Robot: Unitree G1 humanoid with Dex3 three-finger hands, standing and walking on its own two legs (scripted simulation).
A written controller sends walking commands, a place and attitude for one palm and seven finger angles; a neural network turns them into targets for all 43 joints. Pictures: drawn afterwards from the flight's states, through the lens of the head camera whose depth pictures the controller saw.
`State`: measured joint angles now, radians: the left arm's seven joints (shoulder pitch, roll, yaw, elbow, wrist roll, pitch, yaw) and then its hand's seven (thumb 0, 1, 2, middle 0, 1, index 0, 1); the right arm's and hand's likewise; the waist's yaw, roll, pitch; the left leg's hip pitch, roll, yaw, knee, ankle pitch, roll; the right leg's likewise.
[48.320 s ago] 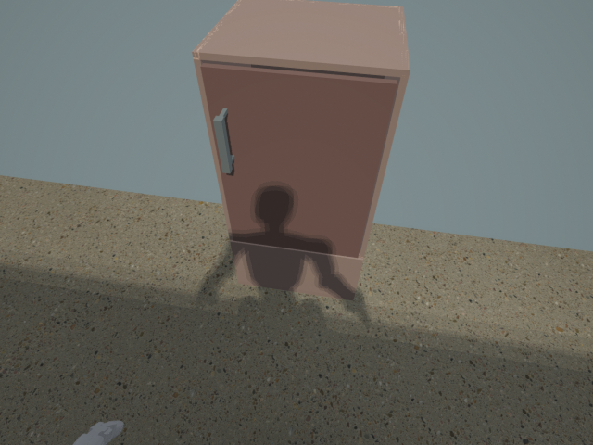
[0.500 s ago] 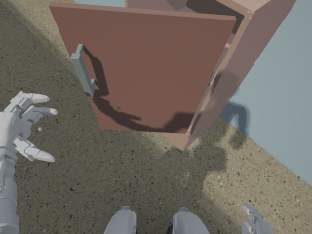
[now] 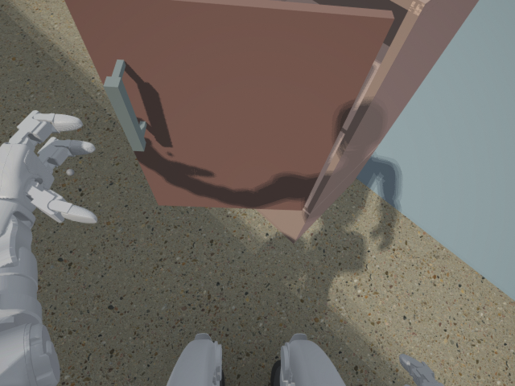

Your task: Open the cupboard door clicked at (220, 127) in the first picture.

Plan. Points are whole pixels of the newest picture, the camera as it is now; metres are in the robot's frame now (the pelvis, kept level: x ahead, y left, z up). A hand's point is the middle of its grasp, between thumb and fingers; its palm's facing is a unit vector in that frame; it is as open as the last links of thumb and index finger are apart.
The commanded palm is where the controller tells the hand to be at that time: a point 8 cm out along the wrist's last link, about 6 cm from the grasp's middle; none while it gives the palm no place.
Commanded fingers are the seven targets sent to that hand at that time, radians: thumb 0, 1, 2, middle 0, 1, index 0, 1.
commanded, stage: move the hooked fingers beside the handle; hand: left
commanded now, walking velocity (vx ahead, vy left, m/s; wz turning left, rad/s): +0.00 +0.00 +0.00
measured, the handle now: (130, 109) +0.54 +0.22 +0.05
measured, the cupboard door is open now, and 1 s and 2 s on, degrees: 44 44 44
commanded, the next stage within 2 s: slide the fingers in behind the handle in 1.42 s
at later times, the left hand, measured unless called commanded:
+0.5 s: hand (82, 139) +0.47 +0.28 +0.05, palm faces +0.00 -1.00 -0.04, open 14.0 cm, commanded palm +0.46 +0.32 +0.05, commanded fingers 0.00 -0.50 0.30 -0.30 -1.20 -0.30 -1.20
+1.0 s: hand (77, 130) +0.49 +0.29 +0.05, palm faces -0.01 -1.00 -0.04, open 14.0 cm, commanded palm +0.48 +0.31 +0.04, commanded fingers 0.00 -0.50 0.30 -0.30 -1.20 -0.30 -1.20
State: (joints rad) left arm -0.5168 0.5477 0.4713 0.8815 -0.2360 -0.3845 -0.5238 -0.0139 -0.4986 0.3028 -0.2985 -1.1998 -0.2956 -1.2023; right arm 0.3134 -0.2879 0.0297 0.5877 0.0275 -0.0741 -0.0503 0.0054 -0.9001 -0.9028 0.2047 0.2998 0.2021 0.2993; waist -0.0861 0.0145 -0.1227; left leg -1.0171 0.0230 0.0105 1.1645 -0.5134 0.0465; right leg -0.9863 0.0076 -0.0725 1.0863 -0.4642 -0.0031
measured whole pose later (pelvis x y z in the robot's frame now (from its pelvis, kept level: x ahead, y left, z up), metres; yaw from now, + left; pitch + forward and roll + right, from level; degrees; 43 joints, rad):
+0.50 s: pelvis -0.01 +0.00 -0.02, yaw -1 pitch +25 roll -5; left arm -0.80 0.70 0.53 1.15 -0.14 -0.40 -0.52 -0.01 -0.50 0.30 -0.30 -1.20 -0.30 -1.20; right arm 0.34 -0.30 0.05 0.61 0.01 0.00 -0.05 0.00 -0.90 -0.90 0.20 0.30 0.20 0.30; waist -0.16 0.02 -0.11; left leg -1.15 0.04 0.00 1.24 -0.53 0.04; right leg -1.11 0.02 -0.09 1.14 -0.47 -0.01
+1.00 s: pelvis +0.00 +0.01 -0.02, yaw -2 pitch +26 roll -6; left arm -0.82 0.73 0.54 1.11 -0.13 -0.37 -0.52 -0.01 -0.50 0.30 -0.30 -1.20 -0.30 -1.20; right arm 0.37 -0.28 0.06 0.60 0.01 0.06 -0.02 0.00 -0.90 -0.90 0.21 0.30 0.20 0.30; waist -0.17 0.02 -0.11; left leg -1.17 0.04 -0.01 1.24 -0.53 0.06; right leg -1.12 0.03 -0.09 1.12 -0.46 0.01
